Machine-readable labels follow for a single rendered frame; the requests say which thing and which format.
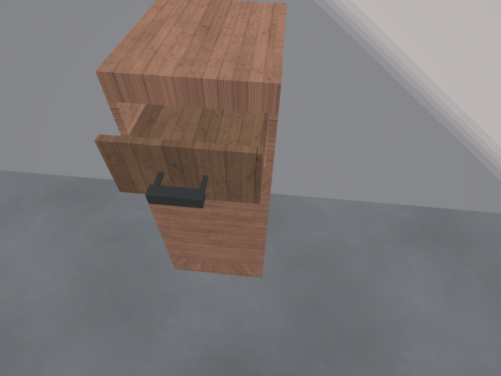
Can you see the handle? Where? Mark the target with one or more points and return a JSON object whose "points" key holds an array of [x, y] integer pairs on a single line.
{"points": [[176, 196]]}

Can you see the drawer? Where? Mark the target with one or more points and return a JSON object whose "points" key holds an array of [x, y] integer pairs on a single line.
{"points": [[186, 143]]}

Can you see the cabinet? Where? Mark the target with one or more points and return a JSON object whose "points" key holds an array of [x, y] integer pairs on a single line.
{"points": [[213, 54]]}

